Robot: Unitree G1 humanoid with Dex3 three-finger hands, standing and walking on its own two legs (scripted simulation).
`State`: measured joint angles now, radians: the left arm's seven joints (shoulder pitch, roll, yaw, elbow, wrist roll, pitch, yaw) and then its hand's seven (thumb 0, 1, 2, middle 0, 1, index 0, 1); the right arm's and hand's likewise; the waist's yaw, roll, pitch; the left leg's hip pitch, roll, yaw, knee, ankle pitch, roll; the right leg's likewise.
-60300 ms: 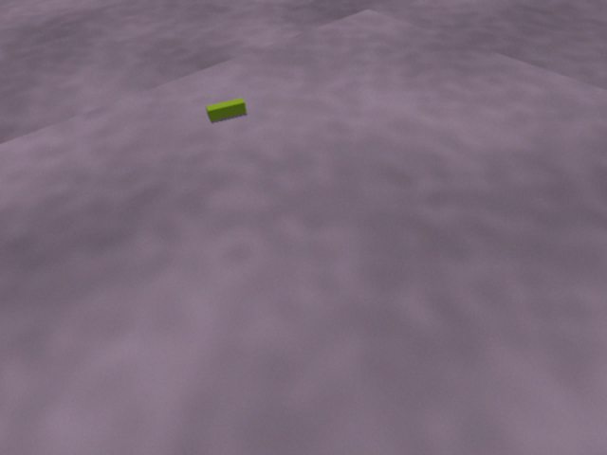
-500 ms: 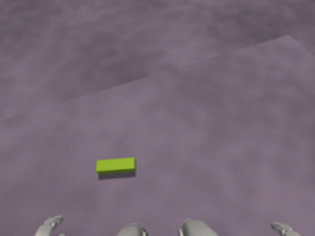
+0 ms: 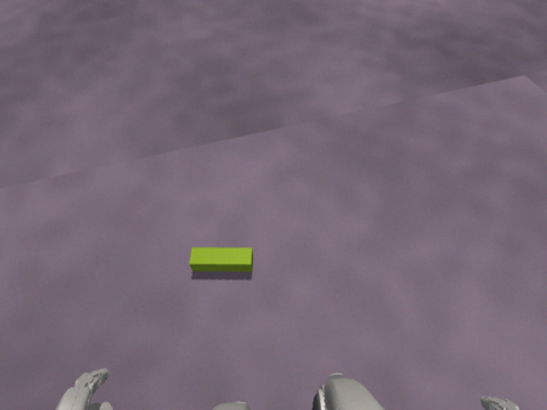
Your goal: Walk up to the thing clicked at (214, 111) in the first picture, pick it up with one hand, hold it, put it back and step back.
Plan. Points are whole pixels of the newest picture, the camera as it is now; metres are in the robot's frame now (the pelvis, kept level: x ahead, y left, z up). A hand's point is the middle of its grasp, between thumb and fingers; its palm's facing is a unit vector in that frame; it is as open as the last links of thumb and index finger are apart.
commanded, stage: step back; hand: left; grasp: from above
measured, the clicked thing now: (222, 259) +0.67 +0.22 -0.72
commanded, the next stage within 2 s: none
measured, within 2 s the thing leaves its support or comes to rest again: neither
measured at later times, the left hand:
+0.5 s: hand out of the picture -0.10 +0.23 -0.12, palm faces -0.05 -0.90 -0.43, open 7.4 cm
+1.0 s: hand out of the picture -0.25 +0.24 -0.14, palm faces -0.03 -0.92 -0.39, open 7.4 cm
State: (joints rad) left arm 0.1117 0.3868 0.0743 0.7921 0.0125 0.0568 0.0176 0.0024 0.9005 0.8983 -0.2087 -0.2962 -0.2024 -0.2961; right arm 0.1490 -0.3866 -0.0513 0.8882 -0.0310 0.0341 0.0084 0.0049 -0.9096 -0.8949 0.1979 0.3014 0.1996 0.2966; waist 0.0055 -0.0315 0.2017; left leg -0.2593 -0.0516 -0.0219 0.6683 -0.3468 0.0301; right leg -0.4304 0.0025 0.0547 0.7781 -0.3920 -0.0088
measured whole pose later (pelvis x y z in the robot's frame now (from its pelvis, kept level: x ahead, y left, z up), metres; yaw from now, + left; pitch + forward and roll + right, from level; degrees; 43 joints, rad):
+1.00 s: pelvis -0.36 -0.03 +0.00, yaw -3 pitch -2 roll +0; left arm 0.17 0.38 0.07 0.85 0.01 0.05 0.01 0.00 0.90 0.90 -0.21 -0.30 -0.20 -0.30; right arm 0.12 -0.38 -0.04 0.83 -0.04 0.04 0.00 0.01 -0.91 -0.89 0.20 0.30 0.20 0.30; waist 0.02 0.00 0.16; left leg -0.36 0.04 0.02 0.63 -0.23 0.02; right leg -0.32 0.05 0.06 0.94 -0.52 0.01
